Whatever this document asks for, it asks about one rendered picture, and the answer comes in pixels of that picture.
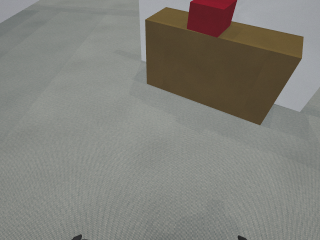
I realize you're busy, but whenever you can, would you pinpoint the carton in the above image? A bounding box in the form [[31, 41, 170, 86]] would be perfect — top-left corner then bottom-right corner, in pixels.
[[187, 0, 237, 38]]

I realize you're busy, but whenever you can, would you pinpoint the pedestal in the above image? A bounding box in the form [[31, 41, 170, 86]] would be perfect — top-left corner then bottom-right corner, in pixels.
[[145, 7, 304, 125]]

